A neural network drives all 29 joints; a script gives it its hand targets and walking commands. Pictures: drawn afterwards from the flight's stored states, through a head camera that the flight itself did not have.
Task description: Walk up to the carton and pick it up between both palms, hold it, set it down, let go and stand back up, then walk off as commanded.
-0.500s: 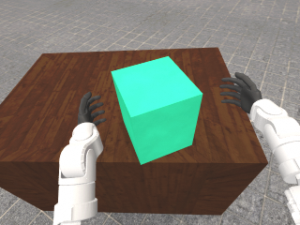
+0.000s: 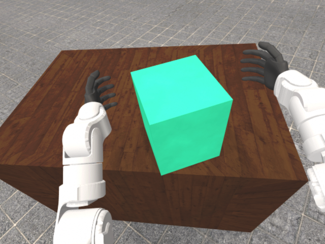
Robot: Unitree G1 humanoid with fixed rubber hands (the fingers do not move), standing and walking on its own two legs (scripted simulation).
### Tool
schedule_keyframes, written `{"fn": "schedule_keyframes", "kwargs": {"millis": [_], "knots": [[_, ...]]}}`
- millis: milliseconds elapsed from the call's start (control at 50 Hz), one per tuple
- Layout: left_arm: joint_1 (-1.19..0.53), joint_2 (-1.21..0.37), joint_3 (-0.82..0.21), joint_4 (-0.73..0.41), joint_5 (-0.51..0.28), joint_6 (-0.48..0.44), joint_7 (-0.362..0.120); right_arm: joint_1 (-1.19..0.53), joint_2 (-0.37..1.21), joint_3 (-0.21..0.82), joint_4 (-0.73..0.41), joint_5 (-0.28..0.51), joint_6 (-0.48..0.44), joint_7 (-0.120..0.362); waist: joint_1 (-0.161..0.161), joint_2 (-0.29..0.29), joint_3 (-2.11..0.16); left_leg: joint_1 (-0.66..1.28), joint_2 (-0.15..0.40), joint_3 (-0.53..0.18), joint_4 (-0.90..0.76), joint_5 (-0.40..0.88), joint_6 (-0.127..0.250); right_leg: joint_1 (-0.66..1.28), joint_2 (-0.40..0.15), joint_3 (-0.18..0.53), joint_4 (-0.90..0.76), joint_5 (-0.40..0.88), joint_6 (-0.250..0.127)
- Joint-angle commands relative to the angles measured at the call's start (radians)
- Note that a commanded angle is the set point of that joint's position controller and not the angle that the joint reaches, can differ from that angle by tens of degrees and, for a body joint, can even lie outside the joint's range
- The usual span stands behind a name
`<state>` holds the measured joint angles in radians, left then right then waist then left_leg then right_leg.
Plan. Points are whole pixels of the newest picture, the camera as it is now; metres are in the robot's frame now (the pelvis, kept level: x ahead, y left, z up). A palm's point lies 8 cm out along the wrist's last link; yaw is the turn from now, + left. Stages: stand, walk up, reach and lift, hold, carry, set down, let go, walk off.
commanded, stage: reach and lift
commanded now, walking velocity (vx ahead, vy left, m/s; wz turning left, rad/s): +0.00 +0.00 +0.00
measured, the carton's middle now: (177, 116) +0.47 +0.06 +0.02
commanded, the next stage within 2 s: none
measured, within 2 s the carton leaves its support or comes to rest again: neither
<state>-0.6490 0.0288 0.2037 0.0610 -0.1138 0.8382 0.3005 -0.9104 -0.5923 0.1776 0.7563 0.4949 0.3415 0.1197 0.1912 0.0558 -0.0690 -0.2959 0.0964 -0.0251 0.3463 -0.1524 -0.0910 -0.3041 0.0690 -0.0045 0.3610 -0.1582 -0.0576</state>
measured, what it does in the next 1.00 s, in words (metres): stands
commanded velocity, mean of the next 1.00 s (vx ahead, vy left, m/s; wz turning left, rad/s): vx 0.00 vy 0.00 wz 0.00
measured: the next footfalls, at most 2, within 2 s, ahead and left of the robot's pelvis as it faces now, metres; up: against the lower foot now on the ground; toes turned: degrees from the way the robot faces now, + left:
none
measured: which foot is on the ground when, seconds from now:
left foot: down 0.00-1.00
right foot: down 0.00-1.00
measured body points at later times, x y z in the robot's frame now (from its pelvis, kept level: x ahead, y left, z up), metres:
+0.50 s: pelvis +0.00 +0.01 +0.00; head +0.04 -0.02 +0.45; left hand +0.40 +0.24 +0.20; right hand +0.53 -0.13 +0.22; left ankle +0.01 +0.18 -0.74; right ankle +0.01 -0.08 -0.74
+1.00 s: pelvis -0.01 +0.01 -0.01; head +0.07 -0.03 +0.43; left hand +0.39 +0.23 +0.11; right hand +0.52 -0.12 +0.12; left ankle +0.01 +0.18 -0.74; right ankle +0.01 -0.08 -0.74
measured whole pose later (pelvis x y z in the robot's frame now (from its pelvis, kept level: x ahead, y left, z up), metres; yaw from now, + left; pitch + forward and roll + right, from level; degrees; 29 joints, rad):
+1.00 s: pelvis -0.01 +0.01 -0.01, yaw +0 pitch +18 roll -1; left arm -0.79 -0.03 0.21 0.57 -0.08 0.39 0.30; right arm -1.10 -0.47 0.06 1.15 0.30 0.14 0.14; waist 0.26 0.06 -0.19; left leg -0.59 0.09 -0.04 0.40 -0.13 -0.08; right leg -0.57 0.07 -0.01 0.37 -0.11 -0.05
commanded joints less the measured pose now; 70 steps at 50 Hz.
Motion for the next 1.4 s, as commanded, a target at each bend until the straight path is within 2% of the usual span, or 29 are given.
{"fn": "schedule_keyframes", "kwargs": {"millis": [0, 60, 80, 140, 160, 300, 360, 380, 400, 460, 480, 540, 580, 620, 640, 660, 680, 700, 740, 840, 880, 920, 980, 1020, 1200, 1220, 1260, 1340, 1380], "knots": [[-0.523, 0.160, 0.018, -0.191, -0.007, -0.072, 0.007, -0.636, -0.188, -0.075, -0.183, 0.008, -0.041, 0.002, 0.017, -0.207, -0.558, 0.010, -0.093, 0.068, 0.005, 0.227, 0.042, 0.407, -0.031, 0.068, 0.023, 0.414, 0.077], [-0.539, 0.158, 0.006, -0.166, -0.006, -0.062, 0.009, -0.677, -0.201, -0.087, -0.134, 0.008, -0.039, 0.000, 0.019, -0.180, -0.604, 0.027, -0.093, 0.068, 0.022, 0.317, 0.025, 0.419, -0.009, 0.047, 0.044, 0.538, 0.074], [-0.554, 0.148, -0.016, -0.137, -0.007, -0.060, 0.005, -0.673, -0.210, -0.101, -0.089, 0.007, -0.036, 0.004, -0.011, -0.159, -0.585, 0.044, -0.091, 0.062, 0.022, 0.301, 0.030, 0.388, -0.017, 0.042, 0.033, 0.514, 0.077], [-0.591, 0.170, 0.009, -0.087, -0.009, -0.070, 0.014, -0.737, -0.177, -0.053, -0.070, 0.016, -0.035, 0.013, 0.034, -0.198, -0.590, 0.020, -0.089, 0.062, 0.032, 0.315, 0.026, 0.395, -0.005, 0.039, 0.036, 0.516, 0.071], [-0.593, 0.160, 0.002, -0.076, -0.011, -0.071, 0.009, -0.732, -0.205, -0.073, -0.018, -0.008, -0.039, 0.014, 0.004, -0.197, -0.599, 0.019, -0.085, 0.059, 0.029, 0.300, 0.025, 0.378, -0.004, 0.035, 0.041, 0.505, 0.075], [-0.692, 0.151, -0.023, -0.004, -0.018, -0.099, 0.026, -0.831, -0.195, -0.078, 0.066, 0.001, -0.052, 0.032, 0.018, -0.132, -0.667, 0.068, -0.077, 0.057, 0.064, 0.376, -0.001, 0.317, 0.016, 0.009, 0.025, 0.480, 0.047], [-0.721, 0.172, 0.007, 0.067, -0.017, -0.117, 0.021, -0.872, -0.184, -0.055, 0.112, -0.004, -0.039, 0.030, 0.024, -0.207, -0.646, -0.014, -0.088, 0.070, 0.049, 0.328, 0.013, 0.381, 0.007, 0.013, 0.031, 0.494, 0.062], [-0.756, 0.175, -0.012, 0.081, -0.026, -0.134, 0.015, -0.894, -0.191, -0.075, 0.119, -0.024, -0.043, 0.030, 0.005, -0.203, -0.670, -0.034, -0.092, 0.074, 0.039, 0.307, 0.016, 0.357, 0.008, 0.012, 0.037, 0.489, 0.070], [-0.744, 0.189, 0.004, 0.092, -0.021, -0.145, 0.021, -0.904, -0.178, -0.070, 0.083, -0.018, -0.052, 0.031, 0.043, -0.193, -0.727, -0.035, -0.094, 0.079, 0.045, 0.349, 0.010, 0.390, 0.010, 0.018, 0.047, 0.540, 0.069], [-0.741, 0.165, -0.009, 0.112, -0.004, -0.154, 0.020, -0.910, -0.186, -0.079, 0.164, -0.021, -0.061, 0.036, 0.013, -0.173, -0.699, -0.025, -0.089, 0.068, 0.052, 0.361, -0.001, 0.366, 0.015, 0.005, 0.043, 0.543, 0.062], [-0.764, 0.179, 0.011, 0.143, -0.015, -0.175, 0.022, -0.927, -0.188, -0.069, 0.171, -0.030, -0.059, 0.036, 0.038, -0.212, -0.714, -0.040, -0.086, 0.070, 0.054, 0.358, 0.008, 0.356, 0.020, 0.010, 0.046, 0.516, 0.063], [-0.731, 0.151, -0.004, 0.230, 0.003, -0.203, 0.011, -0.886, -0.138, -0.043, 0.257, -0.042, -0.062, 0.040, 0.026, -0.221, -0.655, -0.075, -0.088, 0.073, 0.046, 0.331, 0.009, 0.373, 0.011, 0.010, 0.046, 0.531, 0.066], [-0.684, 0.146, -0.003, 0.201, 0.013, -0.225, 0.003, -0.832, -0.126, -0.052, 0.238, -0.038, -0.084, 0.043, 0.027, -0.177, -0.679, -0.056, -0.097, 0.082, 0.047, 0.369, 0.003, 0.379, 0.013, -0.001, 0.051, 0.555, 0.064], [-0.651, 0.144, 0.014, 0.276, 0.027, -0.256, -0.005, -0.852, -0.100, -0.016, 0.222, -0.048, -0.105, 0.039, 0.054, -0.250, -0.641, -0.121, -0.093, 0.084, 0.043, 0.346, 0.024, 0.404, 0.010, 0.018, 0.055, 0.586, 0.074], [-0.636, 0.139, 0.024, 0.283, 0.039, -0.276, -0.010, -0.818, -0.107, -0.042, 0.269, -0.074, -0.113, 0.036, 0.044, -0.219, -0.624, -0.136, -0.090, 0.087, 0.036, 0.315, 0.020, 0.403, 0.008, 0.022, 0.058, 0.551, 0.070], [-0.631, 0.164, 0.053, 0.242, 0.046, -0.300, -0.008, -0.826, -0.104, -0.054, 0.210, -0.078, -0.133, 0.037, 0.074, -0.228, -0.666, -0.140, -0.098, 0.096, 0.038, 0.329, 0.018, 0.413, 0.012, 0.021, 0.065, 0.562, 0.075], [-0.625, 0.134, 0.035, 0.248, 0.039, -0.313, -0.015, -0.816, -0.086, -0.062, 0.201, -0.095, -0.139, 0.030, 0.043, -0.255, -0.663, -0.134, -0.095, 0.100, 0.034, 0.341, 0.018, 0.427, 0.014, 0.016, 0.061, 0.579, 0.073], [-0.626, 0.125, 0.032, 0.252, 0.051, -0.335, -0.018, -0.830, -0.086, -0.063, 0.219, -0.093, -0.150, 0.031, 0.055, -0.215, -0.649, -0.160, -0.093, 0.098, 0.026, 0.316, 0.020, 0.426, 0.004, 0.017, 0.060, 0.564, 0.070], [-0.687, 0.118, 0.029, 0.179, 0.052, -0.385, -0.015, -0.839, -0.059, -0.103, 0.140, -0.103, -0.183, 0.026, 0.043, -0.210, -0.719, -0.137, -0.091, 0.097, 0.037, 0.349, 0.021, 0.412, 0.002, 0.008, 0.067, 0.588, 0.068], [-0.643, 0.064, -0.026, 0.199, 0.024, -0.456, 0.003, -0.826, -0.081, -0.141, 0.160, -0.147, -0.234, 0.036, 0.049, -0.183, -0.830, -0.075, -0.079, 0.101, 0.064, 0.396, 0.005, 0.290, 0.021, -0.012, 0.073, 0.508, 0.059], [-0.658, 0.074, -0.001, 0.226, 0.027, -0.485, 0.003, -0.839, -0.066, -0.147, 0.100, -0.166, -0.251, 0.025, 0.043, -0.252, -0.856, -0.117, -0.082, 0.105, 0.074, 0.370, 0.014, 0.315, 0.021, -0.008, 0.076, 0.520, 0.067], [-0.669, 0.067, 0.001, 0.248, 0.044, -0.505, -0.001, -0.828, -0.059, -0.172, 0.140, -0.200, -0.259, 0.011, 0.027, -0.234, -0.881, -0.127, -0.080, 0.107, 0.070, 0.359, 0.012, 0.323, 0.016, 0.010, 0.084, 0.529, 0.066], [-0.659, 0.061, 0.008, 0.331, 0.057, -0.549, 0.003, -0.821, -0.036, -0.192, 0.215, -0.216, -0.285, 0.004, 0.052, -0.236, -0.849, -0.154, -0.089, 0.115, 0.069, 0.314, 0.014, 0.273, 0.016, 0.000, 0.077, 0.438, 0.071], [-0.636, 0.057, 0.014, 0.353, 0.054, -0.590, -0.003, -0.794, 0.011, -0.155, 0.180, -0.218, -0.303, 0.001, 0.045, -0.287, -0.855, -0.159, -0.086, 0.121, 0.077, 0.327, 0.019, 0.312, 0.013, -0.009, 0.085, 0.455, 0.068], [-0.608, 0.056, 0.039, 0.521, 0.074, -0.711, -0.018, -0.777, 0.052, -0.152, 0.296, -0.234, -0.360, -0.021, 0.073, -0.315, -0.773, -0.264, -0.097, 0.140, 0.066, 0.226, 0.025, 0.284, 0.009, -0.001, 0.096, 0.354, 0.080], [-0.620, 0.078, 0.061, 0.540, 0.087, -0.728, -0.020, -0.775, 0.053, -0.138, 0.278, -0.237, -0.377, -0.027, 0.084, -0.314, -0.783, -0.283, -0.095, 0.144, 0.071, 0.228, 0.032, 0.308, 0.005, 0.012, 0.101, 0.392, 0.084], [-0.637, 0.035, 0.030, 0.474, 0.074, -0.761, -0.020, -0.809, 0.068, -0.153, 0.215, -0.241, -0.406, -0.029, 0.050, -0.312, -0.873, -0.288, -0.092, 0.136, 0.090, 0.313, 0.021, 0.341, 0.003, -0.003, 0.129, 0.517, 0.080], [-0.624, 0.003, 0.032, 0.475, 0.101, -0.786, -0.021, -0.784, 0.065, -0.174, 0.289, -0.249, -0.433, -0.021, 0.077, -0.249, -0.901, -0.215, -0.089, 0.139, 0.098, 0.400, 0.009, 0.292, 0.011, -0.013, 0.122, 0.538, 0.079], [-0.608, -0.020, 0.034, 0.452, 0.106, -0.785, -0.024, -0.770, 0.085, -0.147, 0.252, -0.239, -0.448, -0.021, 0.070, -0.271, -0.912, -0.222, -0.090, 0.142, 0.112, 0.423, 0.003, 0.320, 0.009, -0.010, 0.134, 0.604, 0.080]]}}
